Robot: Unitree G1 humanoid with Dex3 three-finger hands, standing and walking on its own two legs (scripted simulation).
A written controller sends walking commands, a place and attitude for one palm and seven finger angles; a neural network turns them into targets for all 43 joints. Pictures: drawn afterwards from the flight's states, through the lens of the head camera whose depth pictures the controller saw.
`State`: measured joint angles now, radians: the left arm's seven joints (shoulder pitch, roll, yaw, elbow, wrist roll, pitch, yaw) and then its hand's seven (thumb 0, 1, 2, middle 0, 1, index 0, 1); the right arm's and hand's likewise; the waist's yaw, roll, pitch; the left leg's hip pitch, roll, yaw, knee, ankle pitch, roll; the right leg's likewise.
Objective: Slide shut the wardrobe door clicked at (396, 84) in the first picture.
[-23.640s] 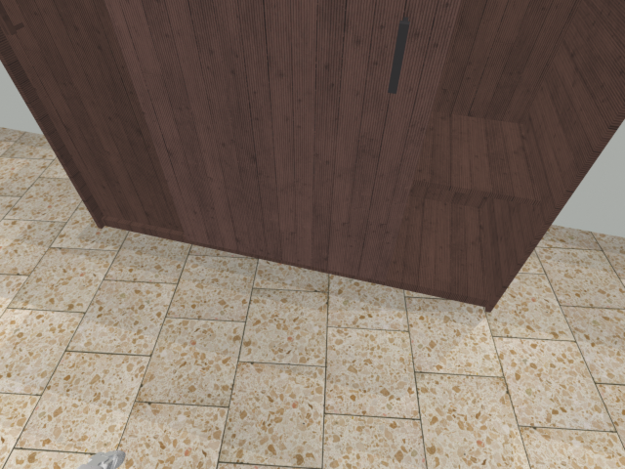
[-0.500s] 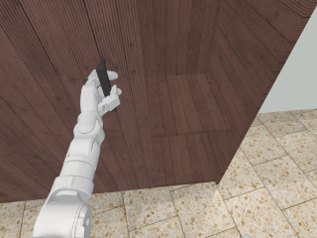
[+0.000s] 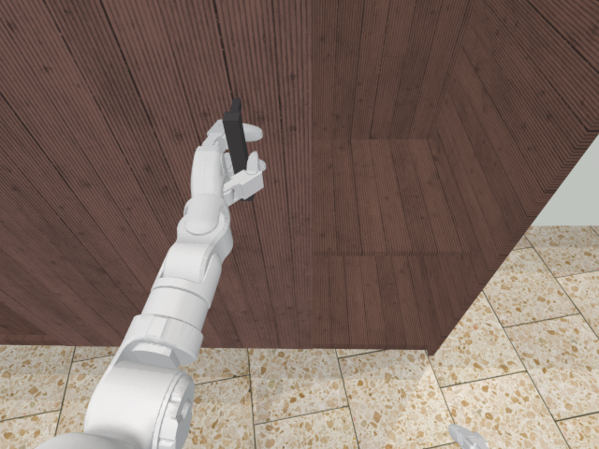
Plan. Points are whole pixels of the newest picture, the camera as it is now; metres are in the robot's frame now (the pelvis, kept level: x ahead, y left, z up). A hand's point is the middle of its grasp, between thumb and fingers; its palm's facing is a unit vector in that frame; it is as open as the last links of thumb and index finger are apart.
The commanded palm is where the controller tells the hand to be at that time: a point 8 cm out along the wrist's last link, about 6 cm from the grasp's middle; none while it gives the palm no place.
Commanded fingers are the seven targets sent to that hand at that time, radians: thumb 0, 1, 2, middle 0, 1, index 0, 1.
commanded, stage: tug the door sideways, standing still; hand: left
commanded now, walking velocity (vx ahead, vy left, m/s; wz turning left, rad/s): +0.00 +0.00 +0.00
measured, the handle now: (242, 152) +0.49 +0.10 +0.14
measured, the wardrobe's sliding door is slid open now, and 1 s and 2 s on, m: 0.39 0.36 0.22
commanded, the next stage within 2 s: step sideways, sliding the door along in 0.54 s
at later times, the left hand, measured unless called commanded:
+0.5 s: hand (266, 177) +0.43 +0.06 +0.14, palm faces +0.07 -1.00 -0.05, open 5.7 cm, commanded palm +0.41 +0.06 +0.14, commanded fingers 0.00 0.90 0.90 -0.45 -1.40 -0.45 -1.40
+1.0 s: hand (273, 177) +0.43 +0.05 +0.14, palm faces -0.02 -0.98 -0.18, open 5.9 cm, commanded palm +0.42 +0.09 +0.14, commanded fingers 0.00 0.90 0.90 -0.45 -1.40 -0.45 -1.40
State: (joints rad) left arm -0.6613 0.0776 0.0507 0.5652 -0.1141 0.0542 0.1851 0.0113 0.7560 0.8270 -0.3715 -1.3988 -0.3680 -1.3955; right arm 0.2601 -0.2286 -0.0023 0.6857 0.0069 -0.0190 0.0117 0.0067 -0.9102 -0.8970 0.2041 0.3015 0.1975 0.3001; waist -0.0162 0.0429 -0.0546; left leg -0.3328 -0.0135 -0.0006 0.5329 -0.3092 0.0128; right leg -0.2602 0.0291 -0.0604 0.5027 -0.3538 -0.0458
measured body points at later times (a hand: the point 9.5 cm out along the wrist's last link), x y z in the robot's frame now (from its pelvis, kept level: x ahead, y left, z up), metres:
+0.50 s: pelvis -0.03 +0.01 -0.01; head +0.02 +0.00 +0.44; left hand +0.42 +0.12 +0.14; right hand +0.03 -0.23 -0.14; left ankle -0.03 +0.11 -0.73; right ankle -0.06 -0.08 -0.73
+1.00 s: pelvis -0.03 -0.02 -0.01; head +0.02 -0.06 +0.43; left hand +0.43 +0.11 +0.15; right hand +0.06 -0.26 -0.16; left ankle -0.03 +0.11 -0.73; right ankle -0.06 -0.09 -0.73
